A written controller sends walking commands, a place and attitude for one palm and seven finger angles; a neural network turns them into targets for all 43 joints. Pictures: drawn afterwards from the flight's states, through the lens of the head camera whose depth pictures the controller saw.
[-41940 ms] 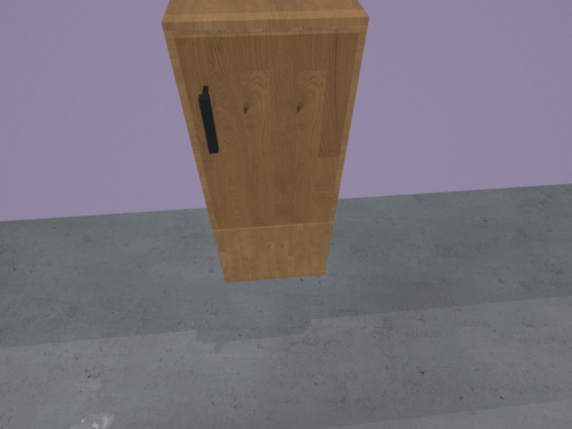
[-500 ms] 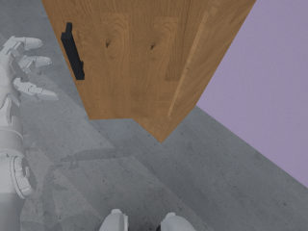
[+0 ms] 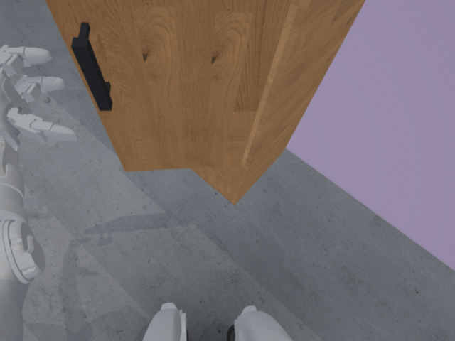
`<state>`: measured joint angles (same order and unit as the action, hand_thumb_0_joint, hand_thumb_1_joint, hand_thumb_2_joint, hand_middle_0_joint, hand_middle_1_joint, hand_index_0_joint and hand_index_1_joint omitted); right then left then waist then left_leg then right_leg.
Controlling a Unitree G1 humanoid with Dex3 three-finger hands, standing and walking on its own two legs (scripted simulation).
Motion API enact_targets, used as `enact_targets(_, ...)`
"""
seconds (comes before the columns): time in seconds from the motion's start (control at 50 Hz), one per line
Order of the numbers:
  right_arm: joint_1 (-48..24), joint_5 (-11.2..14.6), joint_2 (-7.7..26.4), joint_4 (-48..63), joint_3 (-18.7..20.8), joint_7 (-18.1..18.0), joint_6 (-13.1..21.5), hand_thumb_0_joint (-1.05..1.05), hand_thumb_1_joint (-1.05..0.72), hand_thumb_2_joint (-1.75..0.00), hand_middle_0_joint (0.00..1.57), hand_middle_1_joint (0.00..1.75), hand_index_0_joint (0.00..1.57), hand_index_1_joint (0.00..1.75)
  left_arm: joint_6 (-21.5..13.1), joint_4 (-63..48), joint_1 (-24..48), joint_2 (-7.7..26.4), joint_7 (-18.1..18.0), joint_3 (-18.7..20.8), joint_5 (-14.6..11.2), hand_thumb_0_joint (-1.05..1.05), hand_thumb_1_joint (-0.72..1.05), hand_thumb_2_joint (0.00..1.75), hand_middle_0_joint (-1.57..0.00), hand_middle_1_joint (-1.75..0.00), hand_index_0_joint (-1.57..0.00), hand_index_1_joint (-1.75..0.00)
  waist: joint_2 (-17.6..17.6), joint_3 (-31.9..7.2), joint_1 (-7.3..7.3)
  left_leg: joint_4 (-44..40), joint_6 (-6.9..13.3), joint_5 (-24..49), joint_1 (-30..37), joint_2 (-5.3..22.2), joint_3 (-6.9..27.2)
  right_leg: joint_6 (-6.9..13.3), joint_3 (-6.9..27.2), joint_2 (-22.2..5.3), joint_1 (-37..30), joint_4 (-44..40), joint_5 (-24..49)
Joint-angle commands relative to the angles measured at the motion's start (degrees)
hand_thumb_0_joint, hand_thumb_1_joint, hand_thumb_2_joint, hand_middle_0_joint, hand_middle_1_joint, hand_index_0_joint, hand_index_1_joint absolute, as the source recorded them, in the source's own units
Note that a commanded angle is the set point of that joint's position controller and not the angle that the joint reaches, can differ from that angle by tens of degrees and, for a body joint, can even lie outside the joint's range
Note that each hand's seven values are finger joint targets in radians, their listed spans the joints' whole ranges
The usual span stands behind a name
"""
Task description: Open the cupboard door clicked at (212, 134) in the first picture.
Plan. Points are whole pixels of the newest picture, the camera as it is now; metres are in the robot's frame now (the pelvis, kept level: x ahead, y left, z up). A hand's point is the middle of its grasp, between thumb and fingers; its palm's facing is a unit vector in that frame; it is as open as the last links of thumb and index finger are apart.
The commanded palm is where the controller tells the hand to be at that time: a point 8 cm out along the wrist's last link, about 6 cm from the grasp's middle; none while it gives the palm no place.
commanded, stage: slide the fingers in behind the handle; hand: left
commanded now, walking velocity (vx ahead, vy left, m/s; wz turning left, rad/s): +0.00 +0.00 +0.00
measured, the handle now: (96, 69) +0.56 +0.20 +0.09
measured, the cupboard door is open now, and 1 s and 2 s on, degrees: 47 47 47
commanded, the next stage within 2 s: close the thumb around the handle in 1.50 s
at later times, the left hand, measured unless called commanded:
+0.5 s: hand (67, 97) +0.50 +0.24 +0.09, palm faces +0.05 -1.00 +0.00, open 14.0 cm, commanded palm +0.48 +0.28 +0.08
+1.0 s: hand (92, 95) +0.51 +0.20 +0.09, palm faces +0.05 -1.00 +0.00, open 14.0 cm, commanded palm +0.48 +0.24 +0.08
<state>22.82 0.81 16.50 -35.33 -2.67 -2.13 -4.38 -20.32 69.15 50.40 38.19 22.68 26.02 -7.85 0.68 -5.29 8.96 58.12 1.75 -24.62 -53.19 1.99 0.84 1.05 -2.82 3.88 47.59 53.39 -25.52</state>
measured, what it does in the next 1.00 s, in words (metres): stands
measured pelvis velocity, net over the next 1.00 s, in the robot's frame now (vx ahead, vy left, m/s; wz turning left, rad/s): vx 0.01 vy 0.00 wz -0.01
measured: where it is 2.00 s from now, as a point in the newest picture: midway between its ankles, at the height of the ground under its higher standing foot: outside the picture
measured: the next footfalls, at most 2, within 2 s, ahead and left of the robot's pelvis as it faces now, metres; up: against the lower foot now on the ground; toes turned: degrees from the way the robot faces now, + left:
none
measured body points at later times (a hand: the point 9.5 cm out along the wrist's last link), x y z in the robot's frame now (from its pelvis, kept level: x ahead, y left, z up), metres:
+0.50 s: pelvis +0.01 +0.01 +0.00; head +0.12 +0.03 +0.44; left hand +0.49 +0.29 +0.09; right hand +0.02 -0.26 -0.10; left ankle +0.02 +0.10 -0.67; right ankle +0.00 -0.11 -0.67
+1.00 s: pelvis +0.01 +0.00 +0.00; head +0.12 +0.03 +0.44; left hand +0.50 +0.26 +0.09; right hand +0.01 -0.26 -0.11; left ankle +0.02 +0.10 -0.67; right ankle +0.00 -0.11 -0.67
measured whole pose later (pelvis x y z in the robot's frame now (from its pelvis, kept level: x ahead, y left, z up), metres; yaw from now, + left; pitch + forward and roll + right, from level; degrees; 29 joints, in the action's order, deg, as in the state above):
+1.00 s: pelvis +0.01 +0.00 +0.00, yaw +0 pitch +20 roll -4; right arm 23.5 -0.3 14.7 -35.4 -1.6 0.4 -4.6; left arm -21.8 64.6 49.1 27.6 12.3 21.4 -6.2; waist 1.4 -6.5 8.9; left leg 57.9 2.0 -25.6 -51.9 1.7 -0.1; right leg 0.7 -1.9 3.6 46.7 53.6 -26.5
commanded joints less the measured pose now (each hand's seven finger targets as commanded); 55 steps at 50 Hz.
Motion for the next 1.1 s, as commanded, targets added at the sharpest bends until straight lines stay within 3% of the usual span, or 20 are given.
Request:
enact_targets(0.0, 8.69, -0.06, 10.70, 2.97, 3.89, -0.87, 0.89, 0.00, -0.90, -0.90, 0.20, 0.30, 0.20, 0.30, -3.98, -13.32, 25.10, 16.09, 0.00, 1.86, -1.00, 0.00, -0.50, 0.30, -0.30, -1.20, -0.30, -1.20, 9.66, -26.30, 0.32, -5.32, 0.51, 20.01, 23.75, -0.28, 2.30, -0.10, 2.32, 0.09, -5.24, -6.33, 17.28)
enact_targets(0.1, 9.06, -0.10, 10.60, 3.15, 4.10, -0.51, 0.73, 0.00, -0.90, -0.90, 0.20, 0.30, 0.20, 0.30, -3.71, -13.36, 22.67, 15.28, -0.84, 2.31, -1.15, 0.00, -0.50, 0.30, -0.30, -1.20, -0.30, -1.20, 8.83, -26.28, -0.10, -5.50, 0.55, 21.10, 23.92, -0.24, 2.14, -0.14, 2.08, 0.29, -5.88, -6.35, 18.34)
enact_targets(0.14, 9.17, -0.21, 10.44, 3.62, 4.17, -0.33, 0.62, 0.00, -0.90, -0.90, 0.20, 0.30, 0.20, 0.30, -4.01, -15.60, 21.63, 15.20, -1.32, 2.82, -1.33, 0.00, -0.50, 0.30, -0.30, -1.20, -0.30, -1.20, 10.27, -27.88, -0.99, -5.61, 0.39, 23.24, 25.42, -0.27, 2.07, 0.17, 1.81, 0.38, -6.72, -5.90, 19.84)
enact_targets(0.16, 9.10, -0.17, 10.43, 3.58, 4.30, -0.20, 0.50, 0.00, -0.90, -0.90, 0.20, 0.30, 0.20, 0.30, -4.08, -16.14, 21.27, 14.86, -1.56, 2.64, -1.16, 0.00, -0.50, 0.30, -0.30, -1.20, -0.30, -1.20, 10.34, -28.80, -0.98, -5.53, 0.31, 24.45, 26.57, -0.16, 2.11, 0.04, 1.84, 0.43, -6.58, -5.89, 20.69)
enact_targets(0.22, 8.83, -0.01, 10.23, 3.55, 4.28, -0.08, 0.24, 0.00, -0.90, -0.90, 0.20, 0.30, 0.20, 0.30, -3.45, -14.88, 21.16, 12.68, -2.33, 1.07, -0.92, 0.00, -0.50, 0.30, -0.30, -1.20, -0.30, -1.20, 8.31, -24.90, 0.03, -6.02, 0.39, 21.89, 24.60, -0.06, 2.02, -0.17, 1.58, 0.40, -5.31, -6.48, 18.89)
enact_targets(0.28, 8.96, -0.13, 10.22, 3.49, 4.18, 0.00, 0.33, 0.00, -0.90, -0.90, 0.20, 0.30, 0.20, 0.30, -3.67, -14.59, 21.83, 11.81, -3.33, 0.81, -0.93, 0.00, -0.50, 0.30, -0.30, -1.20, -0.30, -1.20, 8.32, -24.49, 0.02, -6.24, 0.29, 22.06, 25.21, -0.11, 2.29, -0.03, 1.41, 0.44, -4.71, -6.49, 18.52)
enact_targets(0.36, 9.00, -0.39, 10.19, 3.40, 4.32, 0.17, 0.51, 0.00, -0.90, -0.90, 0.20, 0.30, 0.20, 0.30, -4.42, -14.40, 21.20, 12.21, -4.13, 1.76, -0.57, 0.00, -0.50, 0.30, -0.30, -1.20, -0.30, -1.20, 8.41, -25.86, -0.55, -5.84, 0.07, 23.38, 25.82, -0.10, 2.37, 0.13, 1.46, 0.33, -5.10, -5.88, 19.47)
enact_targets(0.38, 8.87, -0.25, 10.10, 3.30, 4.23, 0.14, 0.39, 0.00, -0.90, -0.90, 0.20, 0.30, 0.20, 0.30, -4.32, -13.90, 21.89, 11.04, -4.24, 0.47, -0.40, 0.00, -0.50, 0.30, -0.30, -1.20, -0.30, -1.20, 7.17, -24.66, 0.36, -5.87, 0.18, 22.61, 25.41, 0.02, 2.40, -0.05, 1.45, 0.30, -4.32, -6.09, 18.92)
enact_targets(0.44, 8.84, -0.48, 9.83, 3.43, 4.33, 0.32, 0.60, 0.00, -0.90, -0.90, 0.20, 0.30, 0.20, 0.30, -4.93, -15.90, 23.78, 8.82, -4.62, -0.76, -0.64, 0.00, -0.50, 0.30, -0.30, -1.20, -0.30, -1.20, 8.83, -26.08, 0.32, -5.57, 0.07, 23.95, 27.20, -0.08, 2.68, 0.23, 1.30, 0.38, -3.98, -5.72, 19.32)
enact_targets(0.5, 8.71, -0.46, 9.93, 3.32, 4.38, 0.41, 0.51, 0.00, -0.90, -0.90, 0.20, 0.30, 0.20, 0.30, -4.64, -14.58, 22.24, 9.80, -5.06, 0.29, -0.30, 0.00, -0.50, 0.30, -0.30, -1.20, -0.30, -1.20, 8.48, -26.29, -0.37, -5.60, -0.15, 24.05, 26.69, 0.00, 2.73, 0.14, 1.23, 0.26, -4.19, -5.51, 19.33)
enact_targets(0.52, 8.41, -0.46, 9.60, 3.40, 4.24, 0.55, 0.58, 0.00, -0.90, -0.90, 0.20, 0.30, 0.20, 0.30, -4.34, -14.35, 23.31, 6.82, -5.12, -2.17, -0.27, 0.00, -0.50, 0.30, -0.30, -1.20, -0.30, -1.20, 8.57, -25.12, 0.60, -5.63, -0.09, 23.27, 26.52, -0.05, 2.68, 0.04, 1.11, 0.27, -3.21, -5.64, 18.73)
enact_targets(0.64, 9.08, -0.89, 9.64, 2.82, 4.63, 0.83, 0.73, 0.00, -0.90, -0.90, 0.20, 0.30, 0.20, 0.30, -5.14, -16.45, 25.42, 6.32, -7.50, -1.47, 0.00, 0.00, -0.50, 0.30, -0.30, -1.20, -0.30, -1.20, 9.30, -27.79, 0.32, -5.17, -0.45, 26.20, 29.86, 0.22, 3.84, 0.39, 0.66, 0.37, -2.02, -4.95, 18.77)
enact_targets(0.66, 8.74, -0.83, 9.39, 2.84, 4.56, 1.01, 0.80, 0.00, -0.90, -0.90, 0.20, 0.30, 0.20, 0.30, -5.24, -16.83, 25.78, 4.79, -7.63, -2.83, 0.21, 0.00, -0.50, 0.30, -0.30, -1.20, -0.30, -1.20, 9.68, -28.51, 0.34, -5.24, -0.63, 26.65, 30.21, 0.22, 3.81, 0.26, 0.63, 0.34, -1.97, -4.85, 19.04)
enact_targets(0.7, 8.78, -0.88, 9.38, 2.60, 4.58, 1.16, 0.76, 0.00, -0.90, -0.90, 0.20, 0.30, 0.20, 0.30, -4.86, -14.90, 25.04, 4.20, -8.34, -2.97, 0.59, 0.00, -0.50, 0.30, -0.30, -1.20, -0.30, -1.20, 8.24, -26.65, 0.64, -5.39, -0.52, 24.59, 28.57, 0.18, 3.73, 0.21, 0.49, 0.32, -1.81, -5.12, 17.91)
enact_targets(0.76, 8.94, -0.89, 9.73, 2.92, 4.51, 1.07, 0.65, 0.00, -0.90, -0.90, 0.20, 0.30, 0.20, 0.30, -4.80, -14.50, 24.85, 7.39, -9.22, -0.51, 0.90, 0.00, -0.50, 0.30, -0.30, -1.20, -0.30, -1.20, 6.77, -26.64, 0.18, -5.25, -0.06, 23.55, 25.97, -0.17, 2.91, 0.05, 1.23, 0.20, -4.10, -5.14, 19.17)
enact_targets(0.82, 8.71, -0.99, 9.10, 3.17, 4.59, 1.47, 0.76, 0.00, -0.90, -0.90, 0.20, 0.30, 0.20, 0.30, -5.19, -16.47, 25.16, 4.08, -9.64, -2.90, 1.13, 0.00, -0.50, 0.30, -0.30, -1.20, -0.30, -1.20, 8.66, -27.15, 0.23, -5.37, -0.26, 24.54, 27.84, -0.16, 2.93, 0.19, 0.95, 0.34, -3.81, -5.21, 19.52)
enact_targets(0.86, 8.75, -0.97, 9.04, 3.31, 4.70, 1.55, 0.69, 0.00, -0.90, -0.90, 0.20, 0.30, 0.20, 0.30, -5.97, -18.00, 24.31, 4.09, -9.80, -2.45, 0.89, 0.00, -0.50, 0.30, -0.30, -1.20, -0.30, -1.20, 9.50, -29.82, -0.40, -5.07, -0.52, 27.91, 29.59, -0.06, 3.09, 0.30, 0.86, 0.36, -4.44, -4.56, 21.41)
enact_targets(0.94, 8.91, -0.98, 8.79, 3.26, 4.72, 1.81, 0.51, 0.00, -0.90, -0.90, 0.20, 0.30, 0.20, 0.30, -5.33, -15.94, 23.02, 1.79, -10.54, -3.61, 0.85, 0.00, -0.50, 0.30, -0.30, -1.20, -0.30, -1.20, 7.72, -26.07, -0.06, -5.48, -0.27, 25.17, 27.34, -0.26, 2.88, 0.29, 0.68, 0.46, -4.20, -5.14, 20.13)
enact_targets(1.0, 8.86, -0.91, 8.96, 3.15, 4.79, 1.80, 0.50, 0.00, -0.90, -0.90, 0.20, 0.30, 0.20, 0.30, -4.81, -15.39, 23.33, 1.66, -11.49, -3.57, 0.96, 0.00, -0.50, 0.30, -0.30, -1.20, -0.30, -1.20, 5.94, -25.31, 0.25, -5.84, -0.09, 22.89, 25.86, -0.39, 2.52, 0.03, 0.97, 0.32, -4.71, -5.60, 19.55)
enact_targets(1.08, 8.73, -1.14, 8.71, 2.71, 4.89, 1.90, 0.84, 0.00, -0.90, -0.90, 0.20, 0.30, 0.20, 0.30, -6.22, -16.66, 25.02, 0.94, -12.52, -4.12, 1.47, 0.00, -0.50, 0.30, -0.30, -1.20, -0.30, -1.20, 7.22, -26.61, 0.35, -5.52, -0.27, 23.06, 27.01, -0.38, 2.78, 0.19, 1.05, 0.19, -4.16, -5.18, 19.37)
